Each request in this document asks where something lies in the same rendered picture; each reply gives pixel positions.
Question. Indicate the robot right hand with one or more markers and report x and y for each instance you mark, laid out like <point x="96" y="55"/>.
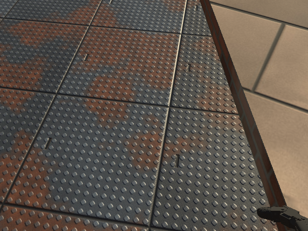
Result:
<point x="286" y="215"/>

